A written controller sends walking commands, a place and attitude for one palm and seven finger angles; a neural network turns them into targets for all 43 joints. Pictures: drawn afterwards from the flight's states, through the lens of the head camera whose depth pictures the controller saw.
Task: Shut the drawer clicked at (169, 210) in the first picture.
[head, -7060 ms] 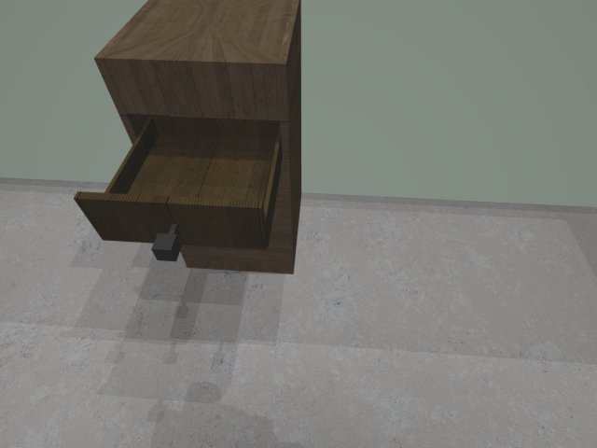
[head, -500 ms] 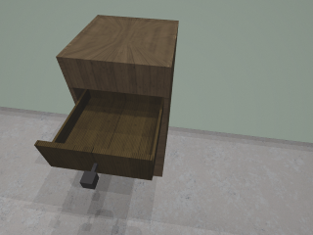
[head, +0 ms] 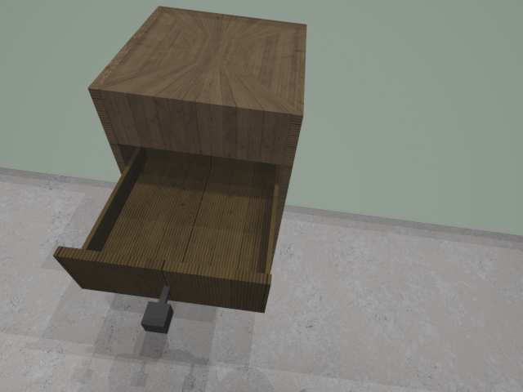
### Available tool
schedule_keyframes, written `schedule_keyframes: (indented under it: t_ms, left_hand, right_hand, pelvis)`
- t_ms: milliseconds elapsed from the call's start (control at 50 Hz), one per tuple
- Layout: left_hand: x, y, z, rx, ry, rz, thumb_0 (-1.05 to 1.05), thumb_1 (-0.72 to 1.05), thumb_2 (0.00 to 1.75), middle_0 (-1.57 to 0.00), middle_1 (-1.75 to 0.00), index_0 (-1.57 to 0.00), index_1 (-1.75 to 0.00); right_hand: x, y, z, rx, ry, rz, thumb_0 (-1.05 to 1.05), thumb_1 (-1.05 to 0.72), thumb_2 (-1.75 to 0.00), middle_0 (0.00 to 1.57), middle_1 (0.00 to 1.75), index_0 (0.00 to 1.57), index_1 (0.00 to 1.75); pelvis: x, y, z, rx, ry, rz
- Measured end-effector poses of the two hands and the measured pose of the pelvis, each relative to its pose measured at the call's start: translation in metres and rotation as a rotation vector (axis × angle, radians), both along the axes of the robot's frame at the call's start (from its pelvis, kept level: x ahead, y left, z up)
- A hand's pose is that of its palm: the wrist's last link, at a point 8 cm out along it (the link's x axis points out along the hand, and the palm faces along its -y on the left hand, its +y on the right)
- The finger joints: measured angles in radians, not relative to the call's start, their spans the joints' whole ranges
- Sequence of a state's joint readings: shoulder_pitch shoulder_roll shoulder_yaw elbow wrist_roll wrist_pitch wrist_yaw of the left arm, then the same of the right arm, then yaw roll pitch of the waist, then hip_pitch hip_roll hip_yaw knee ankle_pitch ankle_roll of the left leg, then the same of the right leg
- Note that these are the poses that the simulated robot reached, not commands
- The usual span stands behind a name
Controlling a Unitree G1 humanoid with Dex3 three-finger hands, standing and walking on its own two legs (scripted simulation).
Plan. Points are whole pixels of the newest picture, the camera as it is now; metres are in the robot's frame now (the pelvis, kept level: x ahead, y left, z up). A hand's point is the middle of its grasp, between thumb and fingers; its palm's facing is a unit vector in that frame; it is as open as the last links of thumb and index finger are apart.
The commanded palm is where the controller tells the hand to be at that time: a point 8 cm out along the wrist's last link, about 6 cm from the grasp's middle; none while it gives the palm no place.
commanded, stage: come to a stop and stand still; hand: left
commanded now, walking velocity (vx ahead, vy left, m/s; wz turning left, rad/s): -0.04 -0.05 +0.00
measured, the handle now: (161, 306) +0.28 +0.19 -0.12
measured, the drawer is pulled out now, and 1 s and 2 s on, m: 0.30 0.30 0.30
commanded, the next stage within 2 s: look again from close up in 1.84 s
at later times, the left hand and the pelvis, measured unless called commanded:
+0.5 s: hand out of the picture -0.01 +0.12 -0.17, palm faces -0.01 -0.97 -0.25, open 7.3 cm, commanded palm none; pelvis -0.04 -0.06 +0.00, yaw -1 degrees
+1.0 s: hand out of the picture -0.07 +0.05 -0.17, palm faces +0.03 -0.99 -0.16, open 7.4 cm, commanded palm none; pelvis -0.04 -0.10 +0.00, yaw +0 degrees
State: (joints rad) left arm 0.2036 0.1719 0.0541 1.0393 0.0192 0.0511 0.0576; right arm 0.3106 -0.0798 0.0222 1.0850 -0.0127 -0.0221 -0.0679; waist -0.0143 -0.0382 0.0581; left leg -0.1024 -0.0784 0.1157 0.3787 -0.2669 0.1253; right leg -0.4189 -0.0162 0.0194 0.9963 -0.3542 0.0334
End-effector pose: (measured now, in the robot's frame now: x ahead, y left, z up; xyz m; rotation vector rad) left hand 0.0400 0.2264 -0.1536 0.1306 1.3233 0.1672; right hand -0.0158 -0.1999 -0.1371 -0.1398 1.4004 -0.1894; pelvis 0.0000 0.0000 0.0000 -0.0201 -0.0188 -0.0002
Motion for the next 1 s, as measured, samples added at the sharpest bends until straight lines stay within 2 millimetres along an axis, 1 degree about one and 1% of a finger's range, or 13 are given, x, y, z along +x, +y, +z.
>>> schedule_keyframes:
  t_ms: [60, 140, 260, 320, 380, 460, 540, 640, 740, 840, 920, 1000]
  left_hand:
    - [0.005, -0.004, 0.0, -0.002, -0.001, -0.011, 0.01, 0.91, 0.9, -0.19, -0.3, -0.2, -0.3]
    - [0.004, -0.013, 0.0, 0.001, 0.007, -0.03, 0.01, 0.91, 0.9, -0.19, -0.3, -0.2, -0.3]
    - [-0.006, -0.025, 0.005, 0.037, -0.036, -0.045, 0.01, 0.91, 0.9, -0.19, -0.3, -0.2, -0.3]
    - [-0.017, -0.033, 0.011, 0.054, -0.046, -0.055, 0.01, 0.91, 0.9, -0.19, -0.3, -0.2, -0.3]
    - [-0.03, -0.042, 0.017, 0.068, -0.045, -0.069, 0.01, 0.92, 0.9, -0.2, -0.3, -0.2, -0.3]
    - [-0.049, -0.055, 0.021, 0.07, -0.043, -0.068, 0.01, 0.92, 0.9, -0.2, -0.3, -0.2, -0.3]
    - [-0.071, -0.07, 0.02, 0.059, -0.024, -0.057, 0.01, 0.91, 0.9, -0.2, -0.3, -0.2, -0.3]
    - [-0.097, -0.088, 0.017, 0.035, 0.026, -0.033, 0.01, 0.91, 0.9, -0.2, -0.3, -0.21, -0.3]
    - [-0.116, -0.106, 0.013, 0.008, 0.077, -0.01, 0.01, 0.9, 0.9, -0.2, -0.3, -0.21, -0.3]
    - [-0.124, -0.119, 0.012, -0.014, 0.108, 0.005, 0.01, 0.9, 0.9, -0.2, -0.3, -0.21, -0.3]
    - [-0.123, -0.127, 0.011, -0.028, 0.119, 0.008, 0.01, 0.9, 0.9, -0.2, -0.3, -0.21, -0.3]
    - [-0.117, -0.131, 0.01, -0.037, 0.114, 0.008, 0.01, 0.9, 0.9, -0.2, -0.3, -0.21, -0.3]
  right_hand:
    - [-0.006, 0.0, -0.002, 0.009, 0.012, -0.018, 0.0, -0.91, -0.9, 0.2, 0.3, 0.2, 0.3]
    - [-0.015, -0.004, -0.006, 0.029, 0.029, -0.035, 0.0, -0.91, -0.9, 0.2, 0.3, 0.2, 0.3]
    - [-0.016, -0.03, -0.018, 0.047, -0.023, -0.026, 0.0, -0.91, -0.9, 0.2, 0.3, 0.2, 0.3]
    - [-0.013, -0.046, -0.023, 0.044, -0.061, -0.021, 0.01, -0.91, -0.9, 0.2, 0.3, 0.2, 0.3]
    - [-0.011, -0.059, -0.023, 0.052, -0.099, -0.015, 0.01, -0.92, -0.9, 0.2, 0.29, 0.2, 0.3]
    - [-0.016, -0.074, -0.022, 0.063, -0.12, 0.0, 0.01, -0.92, -0.9, 0.2, 0.29, 0.2, 0.3]
    - [-0.028, -0.087, -0.021, 0.068, -0.098, 0.009, 0.0, -0.91, -0.9, 0.2, 0.29, 0.2, 0.3]
    - [-0.052, -0.1, -0.02, 0.066, -0.029, 0.007, 0.0, -0.91, -0.9, 0.2, 0.29, 0.2, 0.3]
    - [-0.077, -0.106, -0.018, 0.067, 0.054, -0.002, 0.0, -0.91, -0.9, 0.2, 0.29, 0.2, 0.3]
    - [-0.094, -0.104, -0.016, 0.077, 0.119, -0.01, 0.0, -0.91, -0.9, 0.2, 0.29, 0.2, 0.3]
    - [-0.096, -0.1, -0.014, 0.088, 0.139, -0.014, 0.0, -0.91, -0.9, 0.2, 0.29, 0.2, 0.3]
    - [-0.09, -0.095, -0.014, 0.096, 0.132, -0.015, 0.0, -0.91, -0.9, 0.2, 0.29, 0.2, 0.3]
  pelvis:
    - [-0.001, -0.003, -0.001, 0.002, 0.0, -0.005]
    - [-0.003, -0.008, -0.002, 0.006, 0.008, -0.008]
    - [-0.01, -0.024, -0.009, 0.022, 0.004, -0.009]
    - [-0.017, -0.032, -0.009, 0.021, -0.011, -0.016]
    - [-0.024, -0.041, -0.007, 0.027, -0.024, -0.016]
    - [-0.033, -0.054, -0.004, 0.034, -0.034, -0.015]
    - [-0.041, -0.067, -0.003, 0.036, -0.031, -0.012]
    - [-0.046, -0.08, -0.002, 0.034, -0.024, -0.006]
    - [-0.046, -0.09, -0.002, 0.031, -0.017, 0.0]
    - [-0.043, -0.096, -0.001, 0.029, -0.012, 0.004]
    - [-0.04, -0.099, 0.0, 0.028, -0.01, 0.005]
    - [-0.036, -0.1, 0.0, 0.027, -0.009, 0.005]
